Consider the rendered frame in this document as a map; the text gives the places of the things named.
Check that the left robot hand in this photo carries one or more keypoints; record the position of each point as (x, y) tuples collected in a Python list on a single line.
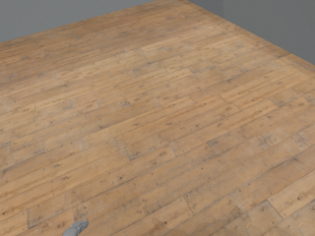
[(76, 228)]

